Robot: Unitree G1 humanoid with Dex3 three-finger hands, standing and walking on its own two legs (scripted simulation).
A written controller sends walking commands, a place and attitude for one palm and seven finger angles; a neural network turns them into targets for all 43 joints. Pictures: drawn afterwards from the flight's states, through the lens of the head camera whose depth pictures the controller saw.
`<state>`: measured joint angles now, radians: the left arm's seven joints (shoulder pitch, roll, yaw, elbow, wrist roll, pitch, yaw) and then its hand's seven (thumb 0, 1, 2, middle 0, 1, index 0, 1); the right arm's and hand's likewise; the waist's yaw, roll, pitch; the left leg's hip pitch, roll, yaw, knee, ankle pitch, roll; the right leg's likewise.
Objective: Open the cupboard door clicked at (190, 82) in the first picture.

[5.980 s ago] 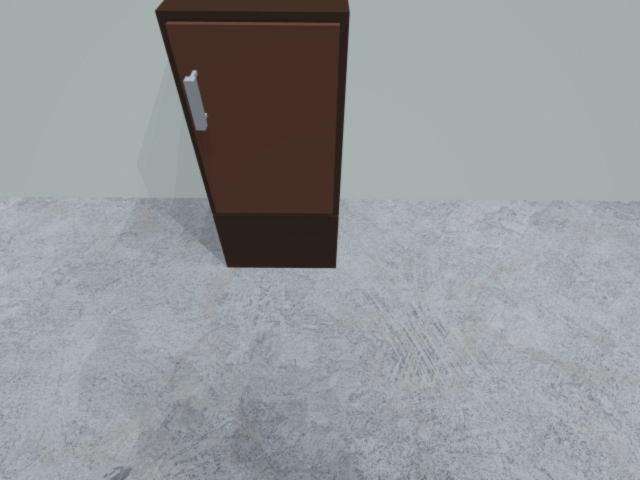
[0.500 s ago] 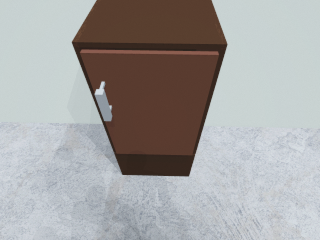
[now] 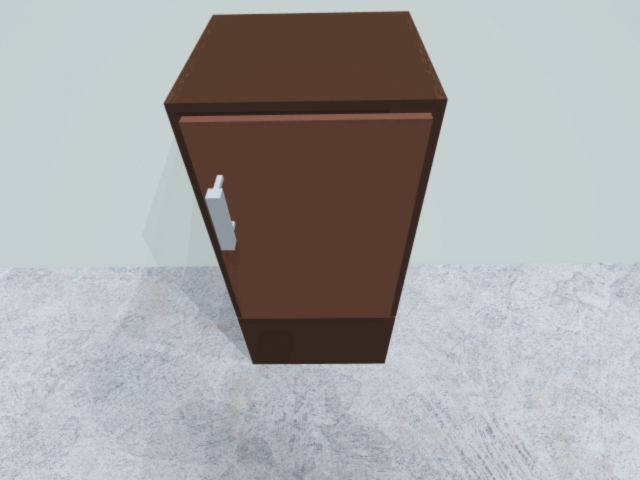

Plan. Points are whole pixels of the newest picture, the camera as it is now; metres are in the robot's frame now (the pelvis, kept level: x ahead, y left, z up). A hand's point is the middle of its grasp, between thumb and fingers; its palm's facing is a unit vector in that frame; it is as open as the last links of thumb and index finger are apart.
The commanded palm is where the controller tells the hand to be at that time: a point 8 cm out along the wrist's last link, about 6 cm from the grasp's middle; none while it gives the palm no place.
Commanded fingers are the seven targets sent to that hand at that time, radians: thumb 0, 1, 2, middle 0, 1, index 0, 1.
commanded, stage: come to a stop and stand still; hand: left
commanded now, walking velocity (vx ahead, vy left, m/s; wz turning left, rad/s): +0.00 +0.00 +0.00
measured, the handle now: (224, 212) +0.55 +0.22 -0.01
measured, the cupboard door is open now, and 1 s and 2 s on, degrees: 0 0 0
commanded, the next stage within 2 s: look again from close up in 0.68 s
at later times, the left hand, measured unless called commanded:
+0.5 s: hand out of the picture -0.01 +0.15 -0.17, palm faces +0.01 -0.98 -0.19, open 7.4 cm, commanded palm none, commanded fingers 0.00 0.90 0.90 -0.20 -0.30 -0.20 -0.30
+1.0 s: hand out of the picture +0.01 +0.14 -0.17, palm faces +0.03 -0.98 -0.20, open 7.3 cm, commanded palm none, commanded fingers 0.00 0.90 0.90 -0.20 -0.30 -0.20 -0.30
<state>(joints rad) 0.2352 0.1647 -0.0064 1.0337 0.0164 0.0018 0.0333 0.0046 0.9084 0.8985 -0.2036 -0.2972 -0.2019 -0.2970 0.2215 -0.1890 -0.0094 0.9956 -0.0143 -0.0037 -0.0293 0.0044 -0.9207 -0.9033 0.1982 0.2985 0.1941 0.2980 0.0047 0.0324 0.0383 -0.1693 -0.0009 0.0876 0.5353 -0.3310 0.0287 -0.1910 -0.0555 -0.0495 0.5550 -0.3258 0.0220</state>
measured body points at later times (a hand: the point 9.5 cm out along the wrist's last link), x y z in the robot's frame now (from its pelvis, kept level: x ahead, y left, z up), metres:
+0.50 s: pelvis +0.00 -0.02 +0.01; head +0.02 -0.03 +0.45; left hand -0.01 +0.20 -0.15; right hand -0.03 -0.23 -0.16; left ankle -0.02 +0.10 -0.73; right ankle -0.02 -0.13 -0.73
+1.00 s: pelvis +0.01 -0.03 +0.01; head +0.03 -0.04 +0.45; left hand +0.01 +0.19 -0.15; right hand +0.02 -0.25 -0.16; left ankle -0.02 +0.10 -0.73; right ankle -0.02 -0.13 -0.73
